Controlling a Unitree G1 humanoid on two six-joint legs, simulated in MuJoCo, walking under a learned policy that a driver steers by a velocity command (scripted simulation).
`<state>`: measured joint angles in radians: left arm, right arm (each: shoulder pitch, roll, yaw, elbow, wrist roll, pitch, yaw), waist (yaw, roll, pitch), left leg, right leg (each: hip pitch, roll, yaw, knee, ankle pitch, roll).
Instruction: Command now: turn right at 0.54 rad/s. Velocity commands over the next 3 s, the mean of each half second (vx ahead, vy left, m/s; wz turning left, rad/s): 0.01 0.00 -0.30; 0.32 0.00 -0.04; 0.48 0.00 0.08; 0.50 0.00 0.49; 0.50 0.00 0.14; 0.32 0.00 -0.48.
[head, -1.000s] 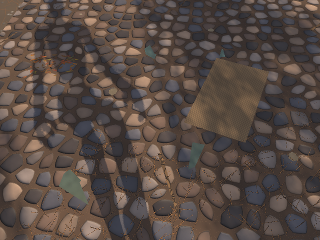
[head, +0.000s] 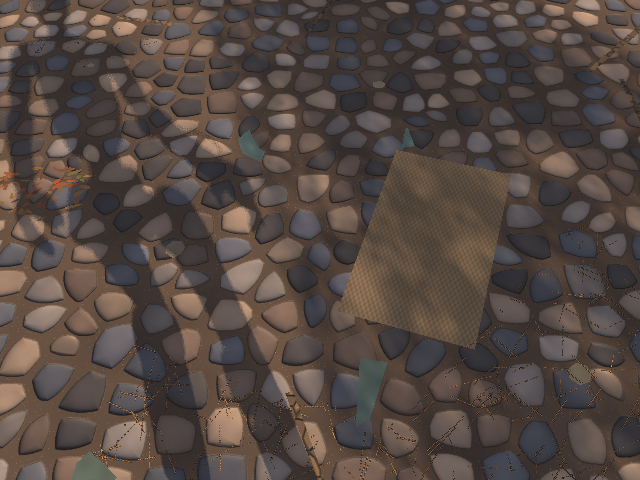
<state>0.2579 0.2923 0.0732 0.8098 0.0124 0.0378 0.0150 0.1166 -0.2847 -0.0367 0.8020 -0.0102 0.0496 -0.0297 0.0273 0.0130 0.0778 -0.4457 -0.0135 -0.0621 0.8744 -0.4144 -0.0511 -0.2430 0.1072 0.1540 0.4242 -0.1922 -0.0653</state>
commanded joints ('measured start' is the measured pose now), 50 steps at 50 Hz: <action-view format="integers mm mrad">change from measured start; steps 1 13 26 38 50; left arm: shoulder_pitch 30 18 41 92 10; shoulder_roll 174 126 91 122 37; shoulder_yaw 47 36 -22 2 -21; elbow -52 -28 90 166 126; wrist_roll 7 9 19 9 30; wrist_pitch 2 20 -8 -91 -88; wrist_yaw -2 -9 21 -6 -58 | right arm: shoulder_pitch -11 -23 138 -27 241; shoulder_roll -80 -97 -101 -55 -73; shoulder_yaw -13 -2 -2 -11 -20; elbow -77 -102 19 -41 82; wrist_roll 3 -10 -7 -15 -9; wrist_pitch -14 -50 -46 -84 -139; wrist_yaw -5 -5 13 70 39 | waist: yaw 9 27 -17 9 -21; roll -143 120 49 -165 71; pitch -134 -56 -118 40 2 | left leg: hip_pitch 2 218 128 27 389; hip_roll -25 224 131 33 228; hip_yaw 16 -208 -149 119 -168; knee -62 -623 -500 -231 -764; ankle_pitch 5 390 65 78 187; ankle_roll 8 233 144 91 229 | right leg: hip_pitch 118 -168 313 131 -364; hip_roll -248 10 -138 -300 -189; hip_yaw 269 10 -18 110 -136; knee -48 628 -134 -279 634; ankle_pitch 427 -252 -126 -153 -24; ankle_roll -161 74 13 -144 -8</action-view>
